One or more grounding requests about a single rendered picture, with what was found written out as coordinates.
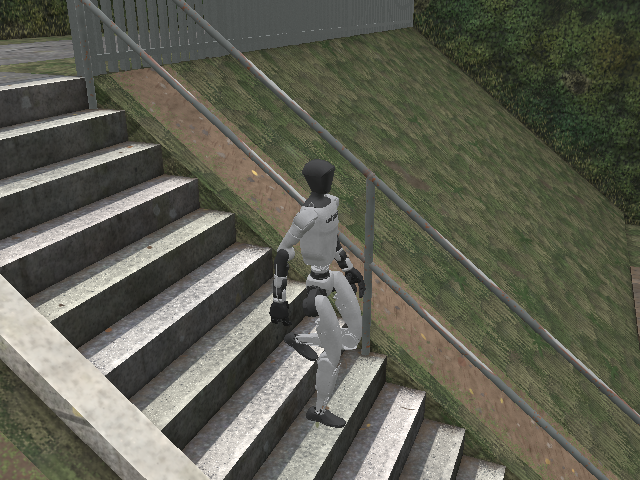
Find stairs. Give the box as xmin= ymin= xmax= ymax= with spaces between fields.
xmin=0 ymin=78 xmax=506 ymax=480

